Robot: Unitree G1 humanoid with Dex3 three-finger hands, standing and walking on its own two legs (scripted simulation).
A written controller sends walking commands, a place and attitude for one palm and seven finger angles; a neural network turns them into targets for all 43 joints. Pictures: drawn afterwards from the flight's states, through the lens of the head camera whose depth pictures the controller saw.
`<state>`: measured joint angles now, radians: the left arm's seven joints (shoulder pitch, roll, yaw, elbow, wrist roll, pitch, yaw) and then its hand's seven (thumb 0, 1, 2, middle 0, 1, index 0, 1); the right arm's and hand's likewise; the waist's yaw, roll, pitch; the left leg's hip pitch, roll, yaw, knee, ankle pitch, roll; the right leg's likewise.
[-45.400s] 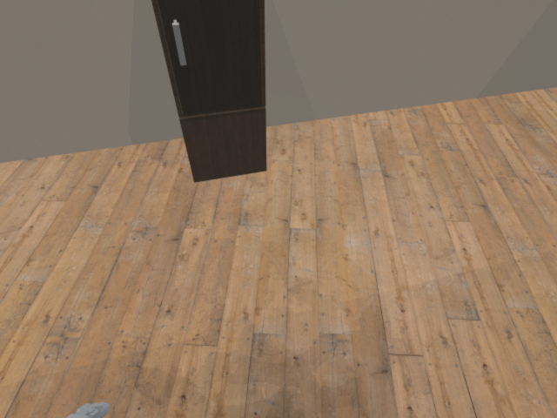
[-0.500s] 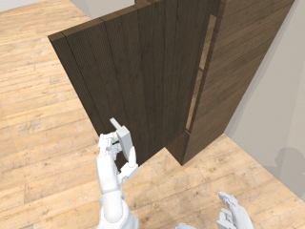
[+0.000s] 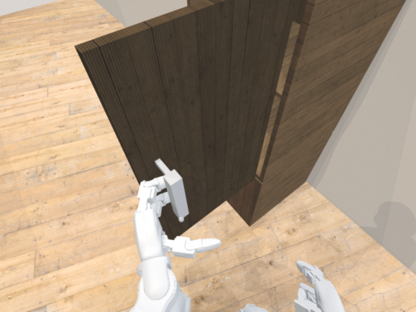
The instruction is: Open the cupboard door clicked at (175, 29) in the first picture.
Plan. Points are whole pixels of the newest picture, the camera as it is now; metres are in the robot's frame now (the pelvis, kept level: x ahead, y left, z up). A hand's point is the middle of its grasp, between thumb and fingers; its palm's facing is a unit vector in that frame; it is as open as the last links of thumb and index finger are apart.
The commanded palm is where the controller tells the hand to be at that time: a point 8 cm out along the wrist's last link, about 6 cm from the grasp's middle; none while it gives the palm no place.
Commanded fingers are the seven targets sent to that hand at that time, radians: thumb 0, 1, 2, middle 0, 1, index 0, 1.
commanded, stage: open thumb and fingers to let go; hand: left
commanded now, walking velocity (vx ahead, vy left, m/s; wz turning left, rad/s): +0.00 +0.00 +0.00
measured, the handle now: (171, 189) +0.34 +0.09 +0.05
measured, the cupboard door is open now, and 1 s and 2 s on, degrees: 92 93 93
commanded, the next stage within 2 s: slide the hand sideways off the handle in 0.22 s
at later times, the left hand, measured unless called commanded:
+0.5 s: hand (180, 238) +0.25 +0.06 +0.04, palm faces -0.16 -0.99 -0.04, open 16.4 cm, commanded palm +0.23 +0.11 +0.04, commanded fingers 0.00 -0.50 0.30 -0.15 -0.30 -0.15 -0.30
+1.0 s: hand (157, 257) +0.21 +0.10 +0.05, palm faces -0.11 -0.99 +0.03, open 16.4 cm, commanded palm +0.19 +0.15 +0.04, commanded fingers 0.00 -0.50 0.30 -0.15 -0.30 -0.15 -0.30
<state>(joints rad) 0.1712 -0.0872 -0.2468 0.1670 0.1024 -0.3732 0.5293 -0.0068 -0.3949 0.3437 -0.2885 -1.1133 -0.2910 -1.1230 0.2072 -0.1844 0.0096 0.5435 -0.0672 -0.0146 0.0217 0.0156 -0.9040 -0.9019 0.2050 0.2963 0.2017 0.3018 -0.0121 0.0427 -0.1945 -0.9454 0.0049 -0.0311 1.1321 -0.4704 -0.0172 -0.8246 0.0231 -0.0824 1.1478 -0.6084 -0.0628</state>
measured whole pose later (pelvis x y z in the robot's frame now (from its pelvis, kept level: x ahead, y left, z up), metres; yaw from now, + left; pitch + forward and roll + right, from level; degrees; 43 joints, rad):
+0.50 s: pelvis -0.01 +0.01 -0.01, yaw +0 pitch +15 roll -1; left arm 0.20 0.09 -0.25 0.10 -0.02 -0.41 0.07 -0.02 -0.50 0.30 -0.17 -0.34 -0.11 -0.34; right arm 0.21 -0.21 0.01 0.48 -0.02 0.01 0.03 0.02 -0.90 -0.90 0.21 0.30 0.20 0.30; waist -0.02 0.05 -0.17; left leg -0.97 0.00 -0.03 1.17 -0.47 -0.01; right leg -0.84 0.02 -0.08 1.18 -0.61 -0.05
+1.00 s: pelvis -0.01 +0.03 -0.01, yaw -1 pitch +16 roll -2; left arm 0.43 0.09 -0.23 -0.12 -0.04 -0.42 0.04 -0.02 -0.51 0.30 -0.14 -0.29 -0.15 -0.30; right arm 0.25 -0.20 0.03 0.38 -0.01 0.03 0.02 0.02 -0.90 -0.90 0.21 0.30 0.20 0.30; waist -0.01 0.05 -0.18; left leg -1.01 0.00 -0.01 1.22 -0.50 0.02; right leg -0.88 0.02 -0.06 1.21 -0.62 -0.02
